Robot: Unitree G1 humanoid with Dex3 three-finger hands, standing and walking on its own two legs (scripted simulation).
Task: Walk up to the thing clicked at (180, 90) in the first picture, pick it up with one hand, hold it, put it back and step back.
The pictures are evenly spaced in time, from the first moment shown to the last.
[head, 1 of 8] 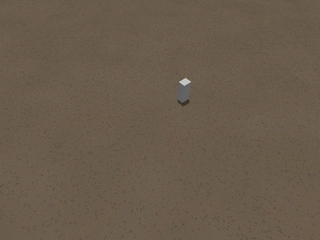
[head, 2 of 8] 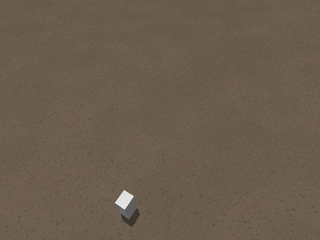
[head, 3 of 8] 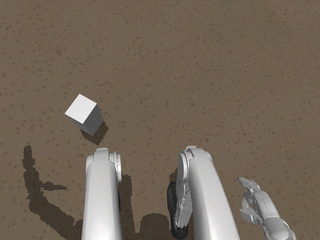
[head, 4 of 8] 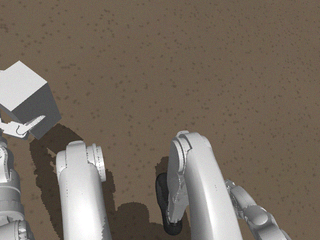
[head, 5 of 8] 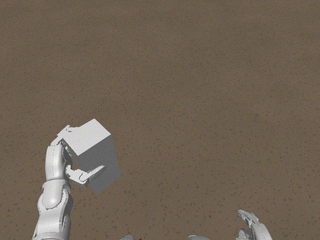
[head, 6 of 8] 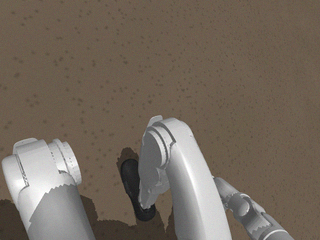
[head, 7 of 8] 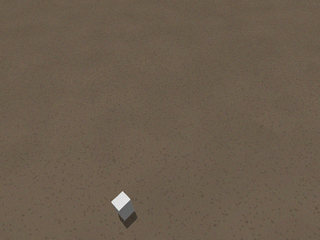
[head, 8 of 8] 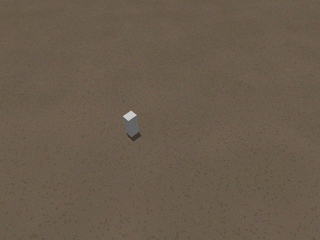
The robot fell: no
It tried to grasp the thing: yes
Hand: left
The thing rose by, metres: 0.65
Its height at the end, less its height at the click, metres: +0.00
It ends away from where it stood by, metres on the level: 0.03
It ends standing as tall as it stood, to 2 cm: yes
